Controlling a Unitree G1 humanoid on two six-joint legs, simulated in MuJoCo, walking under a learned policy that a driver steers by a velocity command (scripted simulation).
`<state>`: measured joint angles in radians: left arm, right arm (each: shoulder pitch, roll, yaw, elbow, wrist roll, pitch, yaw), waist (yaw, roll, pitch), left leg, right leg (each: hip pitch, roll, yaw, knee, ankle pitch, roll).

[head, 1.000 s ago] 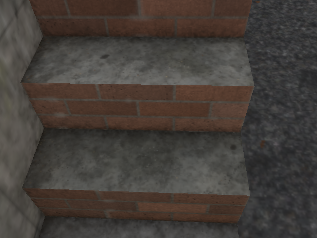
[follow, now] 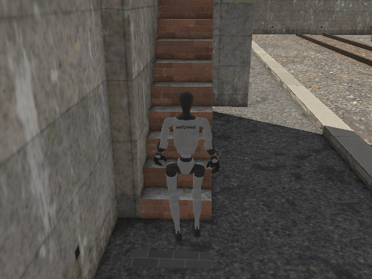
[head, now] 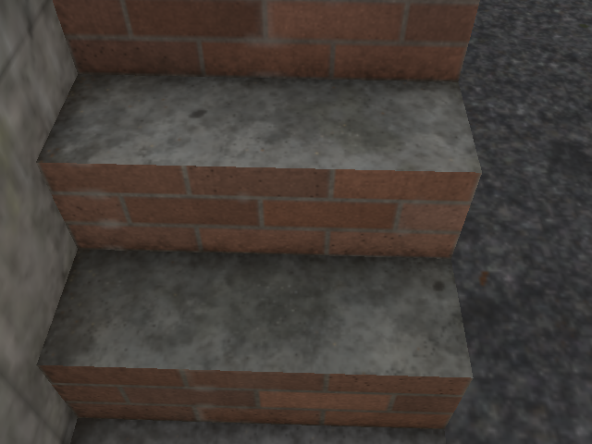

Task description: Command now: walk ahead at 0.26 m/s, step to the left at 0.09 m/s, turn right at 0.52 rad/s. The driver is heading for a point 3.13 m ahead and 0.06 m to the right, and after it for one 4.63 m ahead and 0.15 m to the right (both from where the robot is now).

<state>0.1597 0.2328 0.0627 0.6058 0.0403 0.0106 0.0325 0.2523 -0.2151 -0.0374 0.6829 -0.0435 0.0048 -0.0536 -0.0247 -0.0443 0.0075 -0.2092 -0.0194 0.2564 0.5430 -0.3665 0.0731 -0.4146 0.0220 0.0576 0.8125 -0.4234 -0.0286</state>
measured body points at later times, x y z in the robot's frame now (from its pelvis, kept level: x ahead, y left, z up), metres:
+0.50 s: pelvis +0.01 +0.02 +0.02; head +0.03 +0.01 +0.46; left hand +0.20 +0.24 -0.08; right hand +0.09 -0.23 -0.10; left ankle +0.03 +0.14 -0.69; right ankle -0.03 -0.06 -0.73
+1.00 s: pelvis +0.02 +0.05 +0.02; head +0.04 +0.06 +0.47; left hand +0.15 +0.25 -0.13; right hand +0.06 -0.20 -0.11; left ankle +0.03 +0.13 -0.73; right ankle -0.03 -0.07 -0.73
